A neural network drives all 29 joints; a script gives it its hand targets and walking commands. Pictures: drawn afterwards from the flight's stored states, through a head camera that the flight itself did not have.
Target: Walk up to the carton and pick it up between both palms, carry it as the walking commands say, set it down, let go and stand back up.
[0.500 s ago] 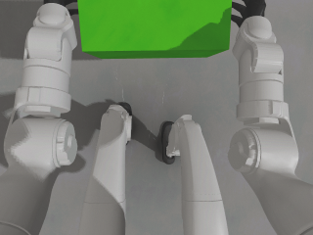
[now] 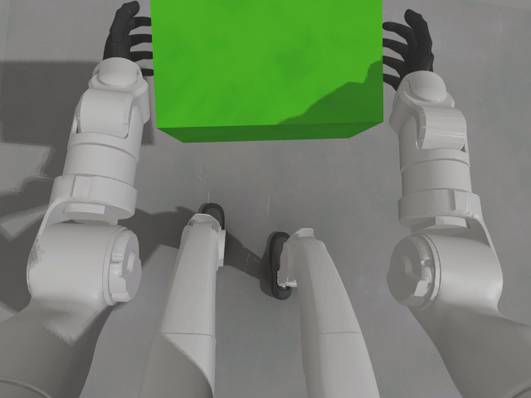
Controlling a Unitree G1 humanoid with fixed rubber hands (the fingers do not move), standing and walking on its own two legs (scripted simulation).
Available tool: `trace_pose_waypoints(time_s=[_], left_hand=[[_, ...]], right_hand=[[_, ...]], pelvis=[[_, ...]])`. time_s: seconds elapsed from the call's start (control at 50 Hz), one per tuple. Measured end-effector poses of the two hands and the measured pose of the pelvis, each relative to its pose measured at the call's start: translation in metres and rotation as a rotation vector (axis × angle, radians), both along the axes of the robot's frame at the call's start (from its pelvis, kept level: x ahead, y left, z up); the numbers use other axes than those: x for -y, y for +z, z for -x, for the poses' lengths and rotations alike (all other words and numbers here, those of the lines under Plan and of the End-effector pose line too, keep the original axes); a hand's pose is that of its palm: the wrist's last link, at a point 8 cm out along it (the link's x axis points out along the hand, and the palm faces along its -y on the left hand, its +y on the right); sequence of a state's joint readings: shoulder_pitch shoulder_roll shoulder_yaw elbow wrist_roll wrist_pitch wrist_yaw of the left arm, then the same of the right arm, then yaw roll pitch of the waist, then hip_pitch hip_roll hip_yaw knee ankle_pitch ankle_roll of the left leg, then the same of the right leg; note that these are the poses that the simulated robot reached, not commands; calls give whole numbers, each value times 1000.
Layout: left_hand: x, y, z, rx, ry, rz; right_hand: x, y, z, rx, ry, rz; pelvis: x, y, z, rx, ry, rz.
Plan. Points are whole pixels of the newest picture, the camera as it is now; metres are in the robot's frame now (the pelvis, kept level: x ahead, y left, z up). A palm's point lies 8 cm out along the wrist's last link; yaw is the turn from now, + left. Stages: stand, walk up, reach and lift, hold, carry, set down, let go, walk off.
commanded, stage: reach and lift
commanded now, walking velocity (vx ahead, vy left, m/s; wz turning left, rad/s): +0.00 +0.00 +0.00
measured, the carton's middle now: (266, 55) +0.55 +0.01 -0.14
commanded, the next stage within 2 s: none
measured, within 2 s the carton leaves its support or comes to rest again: neither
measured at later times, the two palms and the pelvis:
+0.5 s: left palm (94, 57) +0.46 +0.20 +0.00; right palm (442, 87) +0.46 -0.16 +0.02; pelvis +0.04 -0.01 +0.07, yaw +0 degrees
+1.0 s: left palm out of the picture +0.44 +0.21 +0.12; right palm out of the picture +0.44 -0.17 +0.16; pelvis +0.11 +0.02 +0.11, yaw -1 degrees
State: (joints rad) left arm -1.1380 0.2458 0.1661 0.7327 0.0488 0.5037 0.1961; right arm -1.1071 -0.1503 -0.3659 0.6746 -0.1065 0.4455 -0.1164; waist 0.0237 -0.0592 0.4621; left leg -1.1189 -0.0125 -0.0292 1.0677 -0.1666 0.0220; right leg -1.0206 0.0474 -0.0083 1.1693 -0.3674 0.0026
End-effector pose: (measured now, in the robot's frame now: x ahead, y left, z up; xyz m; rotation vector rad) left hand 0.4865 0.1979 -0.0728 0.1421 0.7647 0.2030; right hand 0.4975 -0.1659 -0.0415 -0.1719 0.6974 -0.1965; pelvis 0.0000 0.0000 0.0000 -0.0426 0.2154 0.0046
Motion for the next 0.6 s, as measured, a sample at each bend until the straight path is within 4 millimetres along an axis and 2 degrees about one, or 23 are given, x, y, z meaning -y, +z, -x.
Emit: trace_pose_waypoints(time_s=[0.16, 0.32, 0.44, 0.54, 0.6], left_hand=[[1, 28, -3, 6, 7, -4], [3, 43, 8, -15, 18, 8], [-1, 64, 14, 29, 15, 23], [-5, 83, 30, 15, 31, 34], [-8, 101, 37, 15, 32, 40]], right_hand=[[2, 18, 4, 5, -18, -19], [3, 29, 20, -20, -32, -29], [0, 52, 32, 23, -61, -33], [-3, 71, 41, 6, -45, -55], [-6, 89, 46, 4, -34, -67]], pelvis=[[4, 26, -11, 47, -4, -9], [7, 49, -31, 83, -13, -20], [8, 64, -40, 136, -7, -19], [3, 72, -49, 82, -7, -14], [0, 77, -58, 33, -7, -11]])
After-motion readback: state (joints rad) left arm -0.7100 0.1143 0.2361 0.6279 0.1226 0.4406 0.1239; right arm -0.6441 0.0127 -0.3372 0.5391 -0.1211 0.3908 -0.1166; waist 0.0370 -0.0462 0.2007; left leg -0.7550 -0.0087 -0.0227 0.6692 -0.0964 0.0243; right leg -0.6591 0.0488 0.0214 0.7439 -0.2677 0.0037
